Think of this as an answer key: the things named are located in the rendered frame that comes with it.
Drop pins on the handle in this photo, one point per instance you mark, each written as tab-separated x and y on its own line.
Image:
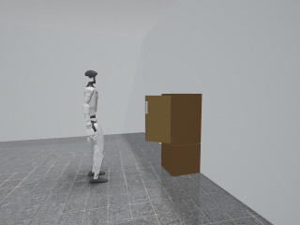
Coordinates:
146	107

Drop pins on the robot right forearm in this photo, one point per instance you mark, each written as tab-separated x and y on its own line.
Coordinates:
86	112

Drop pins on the cupboard door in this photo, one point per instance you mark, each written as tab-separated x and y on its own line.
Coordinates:
158	120

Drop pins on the robot right hand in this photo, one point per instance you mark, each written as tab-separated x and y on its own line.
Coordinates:
90	133

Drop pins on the humanoid robot head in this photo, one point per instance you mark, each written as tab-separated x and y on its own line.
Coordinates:
91	74

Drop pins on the robot right shin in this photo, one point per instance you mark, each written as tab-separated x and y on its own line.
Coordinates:
98	163

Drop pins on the right robot upper arm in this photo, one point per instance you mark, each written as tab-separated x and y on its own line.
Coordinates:
88	95

